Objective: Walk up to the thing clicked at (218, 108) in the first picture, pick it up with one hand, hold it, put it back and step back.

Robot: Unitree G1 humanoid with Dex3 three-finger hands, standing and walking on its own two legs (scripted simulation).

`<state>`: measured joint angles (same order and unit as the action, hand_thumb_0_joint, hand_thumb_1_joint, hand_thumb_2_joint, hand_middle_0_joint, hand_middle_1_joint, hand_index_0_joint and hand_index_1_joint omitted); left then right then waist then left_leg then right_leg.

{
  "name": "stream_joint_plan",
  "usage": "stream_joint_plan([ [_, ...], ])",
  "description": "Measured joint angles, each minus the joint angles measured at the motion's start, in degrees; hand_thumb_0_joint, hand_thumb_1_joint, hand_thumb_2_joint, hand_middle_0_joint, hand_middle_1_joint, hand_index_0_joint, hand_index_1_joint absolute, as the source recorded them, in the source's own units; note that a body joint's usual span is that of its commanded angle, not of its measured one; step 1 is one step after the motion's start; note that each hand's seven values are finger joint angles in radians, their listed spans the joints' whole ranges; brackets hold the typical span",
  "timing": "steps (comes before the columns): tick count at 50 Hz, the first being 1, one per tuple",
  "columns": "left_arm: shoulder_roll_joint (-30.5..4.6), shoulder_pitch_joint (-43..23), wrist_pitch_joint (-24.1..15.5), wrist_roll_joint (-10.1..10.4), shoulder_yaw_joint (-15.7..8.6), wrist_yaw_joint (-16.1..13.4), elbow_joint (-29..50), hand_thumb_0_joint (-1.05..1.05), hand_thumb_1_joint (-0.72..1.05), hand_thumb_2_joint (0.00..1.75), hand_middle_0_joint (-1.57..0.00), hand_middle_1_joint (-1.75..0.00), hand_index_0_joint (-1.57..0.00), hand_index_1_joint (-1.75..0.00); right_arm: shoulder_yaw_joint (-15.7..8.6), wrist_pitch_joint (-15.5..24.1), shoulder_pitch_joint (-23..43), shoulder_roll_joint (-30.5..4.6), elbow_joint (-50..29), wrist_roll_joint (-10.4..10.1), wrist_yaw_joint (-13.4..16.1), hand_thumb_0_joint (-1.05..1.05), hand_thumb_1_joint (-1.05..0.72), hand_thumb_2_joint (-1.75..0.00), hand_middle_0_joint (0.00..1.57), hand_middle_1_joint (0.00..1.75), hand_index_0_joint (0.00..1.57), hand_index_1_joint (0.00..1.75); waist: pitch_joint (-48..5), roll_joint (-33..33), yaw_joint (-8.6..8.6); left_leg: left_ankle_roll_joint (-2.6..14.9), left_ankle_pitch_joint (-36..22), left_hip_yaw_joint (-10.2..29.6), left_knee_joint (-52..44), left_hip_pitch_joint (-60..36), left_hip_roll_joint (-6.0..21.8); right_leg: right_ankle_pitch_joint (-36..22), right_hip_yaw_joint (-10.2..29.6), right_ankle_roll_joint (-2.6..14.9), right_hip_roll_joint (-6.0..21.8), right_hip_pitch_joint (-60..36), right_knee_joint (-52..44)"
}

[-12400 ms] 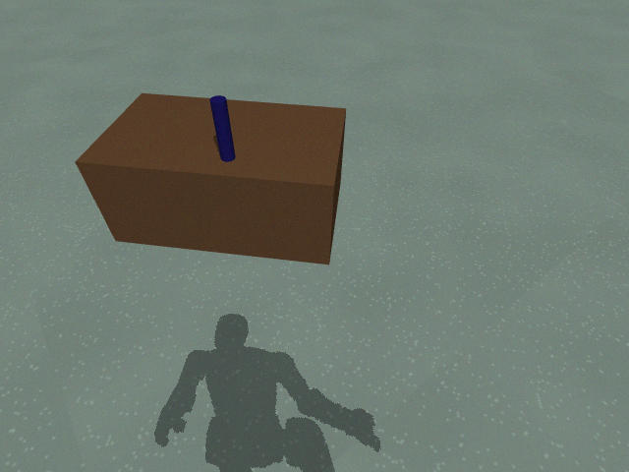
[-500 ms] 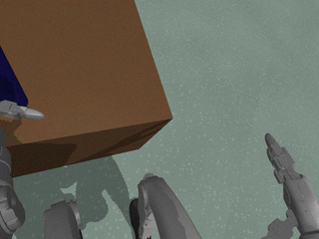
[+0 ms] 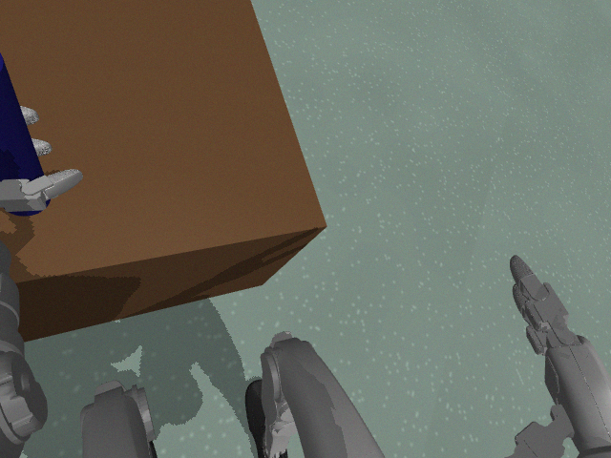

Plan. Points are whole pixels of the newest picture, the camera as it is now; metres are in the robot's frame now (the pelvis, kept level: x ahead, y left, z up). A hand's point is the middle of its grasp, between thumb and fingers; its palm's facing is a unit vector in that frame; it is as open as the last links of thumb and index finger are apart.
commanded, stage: settle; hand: left
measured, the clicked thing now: (1, 145) +0.53 +0.20 -0.02
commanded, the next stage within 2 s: lift in 1.10 s
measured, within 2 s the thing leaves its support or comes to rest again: leaves its support in 0.44 s
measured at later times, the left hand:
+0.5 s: hand (21, 159) +0.52 +0.19 -0.04, palm faces +0.13 -0.99 +0.01, open 7.4 cm
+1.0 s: hand (4, 128) +0.53 +0.19 +0.01, palm faces +0.14 -0.99 +0.00, open 7.4 cm
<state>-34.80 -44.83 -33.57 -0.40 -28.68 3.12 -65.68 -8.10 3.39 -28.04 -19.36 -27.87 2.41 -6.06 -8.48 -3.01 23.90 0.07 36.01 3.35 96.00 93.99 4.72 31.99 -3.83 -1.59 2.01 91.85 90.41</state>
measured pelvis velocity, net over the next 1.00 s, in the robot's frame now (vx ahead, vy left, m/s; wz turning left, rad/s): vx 0.01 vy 0.00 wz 0.01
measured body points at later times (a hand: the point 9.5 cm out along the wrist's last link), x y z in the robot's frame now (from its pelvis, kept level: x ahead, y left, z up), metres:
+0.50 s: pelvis +0.00 +0.00 +0.01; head +0.20 +0.09 +0.41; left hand +0.51 +0.24 -0.04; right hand +0.18 -0.25 +0.13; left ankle +0.05 +0.12 -0.52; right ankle +0.08 -0.14 -0.52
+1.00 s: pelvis +0.01 +0.00 +0.04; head +0.19 +0.07 +0.45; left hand +0.51 +0.24 +0.01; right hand +0.19 -0.26 +0.13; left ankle +0.05 +0.12 -0.52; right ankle +0.08 -0.14 -0.52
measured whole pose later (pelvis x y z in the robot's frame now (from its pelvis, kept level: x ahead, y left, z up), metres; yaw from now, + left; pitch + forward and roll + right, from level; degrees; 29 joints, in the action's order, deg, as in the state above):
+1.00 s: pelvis +0.01 +0.00 +0.04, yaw +1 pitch +30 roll -5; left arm -30.7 -44.4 -31.2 0.0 -25.9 2.0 -66.5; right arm -4.5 0.8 -25.4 -17.3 -19.6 3.2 -4.0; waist -8.5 -2.5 20.7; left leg 0.0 34.3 1.9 86.9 82.8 4.7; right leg 30.4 -3.0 -1.7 1.7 81.3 81.9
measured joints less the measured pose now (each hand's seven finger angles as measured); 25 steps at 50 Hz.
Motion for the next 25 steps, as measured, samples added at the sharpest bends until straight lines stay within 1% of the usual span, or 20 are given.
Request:
stream_joint_plan([
  [2, 0.30, 0.31, -0.36, -0.21, -0.03, -0.67, -0.09, -0.01, -0.17, 0.62, -1.02, -0.87, -1.05, -0.86, 0.19, -0.10, 0.21, 0.04, 0.22, 0.12, 0.05, 0.00, 0.49, -0.05, 0.06, 0.06, 0.07, 0.05, -0.01, 0.09, -0.12, 0.03, -0.04, -0.04, -0.17, -0.17, 0.00, -0.05, 0.03, -0.03, -0.01, -0.16, -0.18],
  [5, 0.47, -0.06, -1.46, -0.27, 0.28, -0.94, -1.13, -0.01, -0.18, 0.72, -0.99, -0.93, -1.02, -0.91, 0.41, 0.04, 0.30, 0.17, 0.13, 0.12, 0.01, 0.00, 0.50, -0.05, 0.06, 0.06, 0.07, 0.05, -0.02, 0.15, -0.27, 0.06, -0.06, -0.08, -0.14, -0.08, -0.11, -0.01, 0.08, -0.05, 0.08, -0.06, -0.07],
  [8, 0.34, -0.27, -2.16, -0.55, 0.33, -0.75, -1.38, -0.01, -0.16, 0.85, -0.96, -0.99, -0.98, -0.97, 0.87, 0.13, 0.55, 0.17, -0.32, 0.23, -0.04, 0.00, 0.50, -0.05, 0.06, 0.06, 0.07, 0.05, 0.10, 0.13, -0.19, 0.09, -0.09, -0.06, 0.09, 0.13, -0.16, 0.00, 0.09, -0.09, 0.12, 0.14, 0.18],
  [12, 0.19, -0.12, -1.80, -0.68, 0.28, -0.60, -1.01, -0.01, -0.14, 1.03, -0.92, -1.03, -0.94, -1.03, 1.17, 0.18, 0.35, 0.25, -1.02, 0.11, -0.31, 0.00, 0.51, -0.06, 0.06, 0.06, 0.07, 0.05, 0.02, -0.05, 0.00, 0.03, -0.15, -0.12, 0.22, 0.19, -0.19, -0.02, 0.19, -0.05, 0.13, 0.29, 0.43],
  [16, 0.34, 0.66, -0.43, -0.93, -0.11, -0.89, 0.36, 0.00, -0.13, 1.15, -0.91, -1.05, -0.93, -1.05, 0.98, -0.14, 0.04, 0.26, -1.14, 0.12, -0.30, 0.00, 0.51, -0.06, 0.06, 0.06, 0.07, 0.05, -0.06, -0.29, 0.25, -0.04, -0.23, -0.19, -0.06, -0.23, -0.18, -0.10, 0.26, -0.01, 0.10, -0.06, 0.22],
  [20, 1.18, 2.03, 1.41, -0.58, 0.22, -0.86, 2.42, 0.00, -0.13, 1.17, -0.91, -1.06, -0.92, -1.07, 0.78, -0.39, -0.19, 0.60, 0.02, 0.28, 0.23, 0.00, 0.51, -0.06, 0.06, 0.06, 0.07, 0.05, -0.20, -0.50, 0.09, -0.03, -0.23, -0.34, -0.80, -1.35, -0.08, -0.16, 0.35, -0.05, -0.01, -1.10, -0.53],
  [25, 2.49, 3.08, 2.95, -0.37, 1.30, -0.72, 4.34, 0.00, -0.15, 1.19, -0.90, -1.09, -0.91, -1.09, 1.32, -1.05, 0.52, 0.92, 2.68, 0.50, 0.98, -0.01, 0.51, -0.06, 0.06, 0.06, 0.07, 0.05, -0.56, -0.40, -0.58, -0.01, -0.11, -0.54, -2.18, -3.45, 0.04, -0.17, 0.44, -0.11, -0.15, -3.16, -2.01],
])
